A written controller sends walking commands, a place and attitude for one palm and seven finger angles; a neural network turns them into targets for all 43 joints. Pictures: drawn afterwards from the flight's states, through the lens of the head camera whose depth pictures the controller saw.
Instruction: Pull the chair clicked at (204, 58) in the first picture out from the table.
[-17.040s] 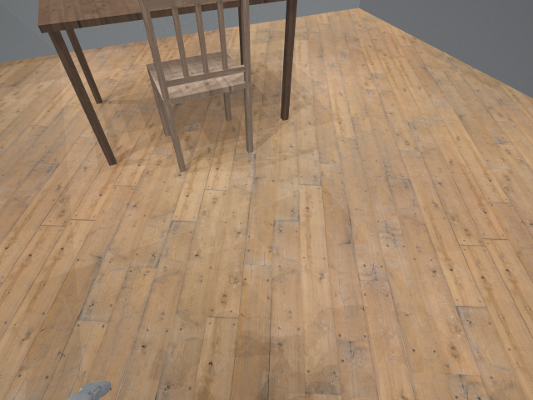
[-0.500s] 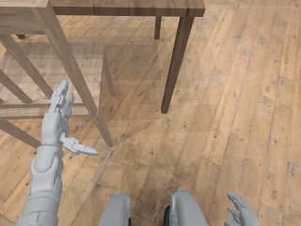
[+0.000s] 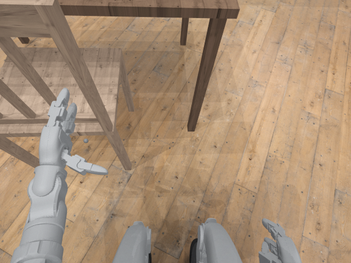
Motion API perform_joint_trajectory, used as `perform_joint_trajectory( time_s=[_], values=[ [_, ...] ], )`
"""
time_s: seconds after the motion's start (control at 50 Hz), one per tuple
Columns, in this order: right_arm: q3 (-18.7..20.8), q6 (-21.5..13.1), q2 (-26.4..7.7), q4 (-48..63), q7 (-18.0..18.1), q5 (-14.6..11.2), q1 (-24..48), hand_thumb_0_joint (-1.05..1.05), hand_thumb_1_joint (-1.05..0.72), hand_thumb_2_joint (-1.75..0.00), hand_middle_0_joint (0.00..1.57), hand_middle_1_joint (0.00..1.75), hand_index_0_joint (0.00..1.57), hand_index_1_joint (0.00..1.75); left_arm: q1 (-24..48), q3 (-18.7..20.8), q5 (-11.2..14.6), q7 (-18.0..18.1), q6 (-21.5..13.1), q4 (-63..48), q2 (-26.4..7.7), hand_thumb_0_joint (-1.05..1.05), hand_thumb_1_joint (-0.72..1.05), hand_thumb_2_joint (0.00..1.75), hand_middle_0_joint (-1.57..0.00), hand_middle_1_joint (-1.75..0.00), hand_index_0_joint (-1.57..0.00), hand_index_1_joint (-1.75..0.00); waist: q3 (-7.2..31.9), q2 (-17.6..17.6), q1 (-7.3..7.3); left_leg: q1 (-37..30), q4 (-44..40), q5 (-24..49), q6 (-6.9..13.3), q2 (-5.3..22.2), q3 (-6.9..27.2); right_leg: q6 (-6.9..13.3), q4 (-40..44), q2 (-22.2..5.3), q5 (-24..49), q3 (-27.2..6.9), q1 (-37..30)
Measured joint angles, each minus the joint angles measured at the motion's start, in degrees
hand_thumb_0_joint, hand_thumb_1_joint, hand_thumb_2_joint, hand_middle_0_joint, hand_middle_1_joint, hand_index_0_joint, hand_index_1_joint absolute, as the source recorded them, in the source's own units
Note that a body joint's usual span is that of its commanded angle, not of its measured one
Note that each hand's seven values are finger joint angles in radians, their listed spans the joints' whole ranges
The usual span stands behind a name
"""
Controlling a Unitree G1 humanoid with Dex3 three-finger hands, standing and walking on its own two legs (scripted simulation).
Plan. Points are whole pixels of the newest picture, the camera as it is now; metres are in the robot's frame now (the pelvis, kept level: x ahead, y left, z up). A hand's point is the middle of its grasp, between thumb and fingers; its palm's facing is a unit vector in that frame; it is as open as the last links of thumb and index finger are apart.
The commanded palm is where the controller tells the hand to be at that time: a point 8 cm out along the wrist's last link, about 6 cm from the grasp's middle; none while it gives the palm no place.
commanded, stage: aim the fingers beside a spindle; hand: left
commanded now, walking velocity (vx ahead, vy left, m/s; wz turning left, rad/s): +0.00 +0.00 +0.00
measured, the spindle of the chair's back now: out of the picture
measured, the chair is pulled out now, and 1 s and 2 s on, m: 0.00 0.00 0.00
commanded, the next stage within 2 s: push the fingers through the gap in 1.44 s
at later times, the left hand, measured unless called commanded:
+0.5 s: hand (88, 140) +0.36 +0.20 +0.03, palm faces +0.02 -1.00 -0.06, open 16.9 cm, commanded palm +0.34 +0.25 +0.02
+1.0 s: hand (94, 149) +0.35 +0.19 +0.02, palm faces +0.01 -1.00 -0.04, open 16.9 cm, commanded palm +0.33 +0.25 +0.03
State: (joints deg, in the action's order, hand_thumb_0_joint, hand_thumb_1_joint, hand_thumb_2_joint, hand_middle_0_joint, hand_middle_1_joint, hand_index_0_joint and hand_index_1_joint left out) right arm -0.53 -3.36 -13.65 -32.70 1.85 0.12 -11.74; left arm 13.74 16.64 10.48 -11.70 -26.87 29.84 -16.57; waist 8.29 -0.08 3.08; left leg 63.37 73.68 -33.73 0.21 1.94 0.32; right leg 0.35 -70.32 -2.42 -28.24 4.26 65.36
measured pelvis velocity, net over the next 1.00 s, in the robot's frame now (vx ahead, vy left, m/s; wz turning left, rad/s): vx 0.00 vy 0.00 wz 0.00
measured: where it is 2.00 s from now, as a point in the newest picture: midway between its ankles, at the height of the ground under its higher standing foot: outside the picture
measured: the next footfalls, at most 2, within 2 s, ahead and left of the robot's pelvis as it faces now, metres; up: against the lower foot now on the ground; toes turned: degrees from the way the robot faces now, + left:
none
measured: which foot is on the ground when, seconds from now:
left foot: down 0.00-1.00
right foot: down 0.00-1.00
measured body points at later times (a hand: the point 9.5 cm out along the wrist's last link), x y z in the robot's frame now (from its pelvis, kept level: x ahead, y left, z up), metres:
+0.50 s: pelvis +0.00 +0.00 +0.00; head +0.12 +0.01 +0.43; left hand +0.36 +0.25 +0.03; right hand +0.14 -0.25 -0.11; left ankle +0.01 +0.11 -0.62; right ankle +0.04 -0.12 -0.62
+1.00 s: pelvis +0.00 +0.00 +0.00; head +0.12 +0.01 +0.43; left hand +0.34 +0.24 +0.02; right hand +0.15 -0.25 -0.11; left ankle +0.01 +0.11 -0.62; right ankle +0.04 -0.12 -0.62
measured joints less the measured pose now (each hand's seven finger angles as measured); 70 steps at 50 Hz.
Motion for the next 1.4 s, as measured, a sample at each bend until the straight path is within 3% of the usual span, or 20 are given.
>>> perform_joint_trajectory(
  time_s=[0.08,0.18,0.42,0.6,0.72,0.92,1.0,1.1,1.24,1.4],
  values=[
    [0.16,-0.19,-0.18,0.06,-0.15,-0.25,-0.29,0.01,-0.9,-0.9,0.2,0.3,0.2,0.3,-0.33,-0.01,1.49,-1.53,0.78,-1.09,-0.93,-0.01,-0.5,0.3,-0.06,-0.08,-0.06,-0.08,-0.08,-0.57,-0.2,0.08,-0.19,0.15,-0.04,0.11,0.14,0.03,0.42,0.13,0.26,0.14,-0.06],
    [0.14,-0.23,-0.57,-0.34,-0.28,-0.59,-1.08,0.01,-0.9,-0.9,0.2,0.3,0.2,0.3,-1.76,-1.45,2.1,-2.94,1.57,-1.33,0.26,-0.01,-0.5,0.3,-0.06,-0.08,-0.06,-0.08,0.68,-0.89,-0.47,-0.41,-0.92,0.36,0.12,-0.01,-0.05,-0.16,1.08,0.05,0.44,-0.04,-0.49],
    [0.32,-0.63,-0.45,-0.51,0.06,-0.12,-0.93,0.01,-0.9,-0.9,0.2,0.3,0.2,0.3,-1.19,-0.77,0.9,-0.73,-0.33,-2.25,0.04,-0.01,-0.5,0.3,-0.06,-0.08,-0.06,-0.08,0.11,-0.53,-0.21,-0.15,-0.24,0.24,0.04,-0.02,0.11,-0.06,0.46,0.05,0.32,0.06,-0.3],
    [0.04,-0.15,-0.43,0.1,-0.35,-0.41,-1.12,0.01,-0.9,-0.9,0.2,0.3,0.2,0.3,-1.61,-1.44,1.12,-1.52,2.12,-0.3,1.01,-0.01,-0.5,0.3,-0.06,-0.08,-0.06,-0.08,0.88,-0.66,0.02,-0.19,-0.67,0.33,0.22,-0.04,-0.42,-0.24,0.64,0.07,0.46,-0.47,-0.02],
    [0.39,-0.21,0.08,0.26,-0.31,-0.08,-1.2,0.01,-0.9,-0.9,0.2,0.3,0.2,0.3,-5.08,-0.63,1.04,-0.01,-0.17,-5.11,1.21,-0.01,-0.5,0.3,-0.07,-0.08,-0.06,-0.08,0.43,-0.43,-0.25,-1.22,-1.01,0.29,0.12,0.11,-0.41,-0.18,1.02,0.24,0.47,-0.46,-1.03],
    [0.07,-0.73,-0.79,-0.2,-0.15,-0.43,-0.74,0.01,-0.9,-0.9,0.2,0.3,0.2,0.3,-2.62,-3.48,1.36,-1.94,1.38,-1.2,1.48,-0.01,-0.5,0.3,-0.06,-0.08,-0.06,-0.08,0.93,-0.81,-0.8,-0.33,-0.44,0.48,0.13,-0.4,0.29,-0.14,0.58,-0.27,0.35,0.17,-0.61],
    [0.4,-0.81,-0.41,0.24,-0.06,0.0,-0.19,0.01,-0.9,-0.9,0.2,0.3,0.2,0.3,-3.44,-3.17,0.42,-0.72,1.05,-3.57,2.42,-0.01,-0.5,0.3,-0.06,-0.08,-0.06,-0.08,0.49,-0.43,-0.31,-0.08,-0.01,0.29,0.07,-0.18,-0.04,-0.09,0.04,-0.05,0.31,-0.18,-0.08],
    [0.31,-0.39,0.07,0.28,-0.13,0.07,-0.24,0.01,-0.9,-0.9,0.2,0.3,0.2,0.3,-3.41,-1.77,0.06,0.95,-0.19,-5.19,1.29,-0.01,-0.5,0.3,-0.07,-0.08,-0.07,-0.08,0.37,-0.49,-0.31,-0.8,-0.48,0.4,-0.03,-0.05,-0.17,0.0,0.34,0.11,0.4,-0.31,-0.65],
    [-0.52,-0.09,-0.36,0.0,-0.04,-0.62,-0.94,0.01,-0.9,-0.9,0.2,0.3,0.2,0.3,-1.04,0.04,1.95,-2.09,1.87,1.12,-1.01,-0.01,-0.5,0.3,-0.06,-0.08,-0.06,-0.08,0.83,-0.73,-0.5,-0.23,-0.51,0.56,-0.15,-0.04,0.22,0.13,0.48,0.12,0.47,0.06,-0.28],
    [0.43,-1.01,-0.63,-0.93,0.39,-0.15,-1.09,0.01,-0.9,-0.9,0.2,0.3,0.2,0.3,-3.15,-1.13,1.92,-2.96,0.11,-3.74,0.87,-0.01,-0.5,0.3,-0.06,-0.08,-0.06,-0.08,0.37,-0.47,-0.32,-0.15,-0.19,0.26,-0.01,0.06,0.27,-0.03,0.51,0.24,0.41,0.09,-0.34]
  ],
)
